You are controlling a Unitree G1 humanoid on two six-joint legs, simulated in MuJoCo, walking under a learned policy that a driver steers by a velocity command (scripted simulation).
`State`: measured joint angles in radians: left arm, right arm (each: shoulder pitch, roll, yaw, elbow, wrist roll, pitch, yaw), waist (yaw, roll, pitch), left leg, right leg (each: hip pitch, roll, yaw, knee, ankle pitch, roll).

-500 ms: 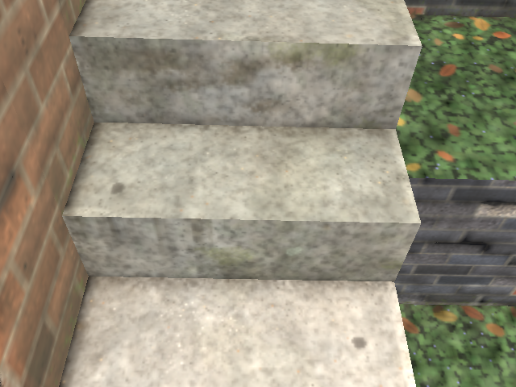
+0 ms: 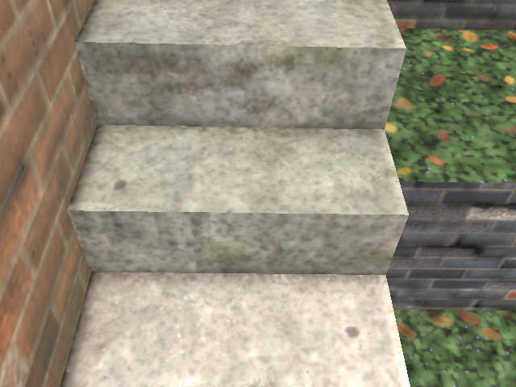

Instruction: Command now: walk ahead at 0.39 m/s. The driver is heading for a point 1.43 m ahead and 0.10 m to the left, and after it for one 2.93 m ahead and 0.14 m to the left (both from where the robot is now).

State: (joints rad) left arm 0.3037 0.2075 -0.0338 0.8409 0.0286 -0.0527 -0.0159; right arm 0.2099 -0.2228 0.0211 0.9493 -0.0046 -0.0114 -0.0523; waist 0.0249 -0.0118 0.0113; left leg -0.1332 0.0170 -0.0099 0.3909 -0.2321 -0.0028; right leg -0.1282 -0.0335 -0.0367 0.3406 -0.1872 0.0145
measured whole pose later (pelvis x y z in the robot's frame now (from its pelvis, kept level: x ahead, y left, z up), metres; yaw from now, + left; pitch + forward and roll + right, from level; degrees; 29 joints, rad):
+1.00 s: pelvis +0.05 +0.01 -0.01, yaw +1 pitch +1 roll -1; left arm 0.22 0.22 -0.02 0.83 0.03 -0.05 -0.02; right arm 0.20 -0.25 0.02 0.92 -0.01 -0.03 -0.05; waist 0.02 -0.01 0.00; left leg -0.13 0.01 -0.02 0.44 -0.33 0.01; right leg -0.11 -0.05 -0.06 0.39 -0.28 0.03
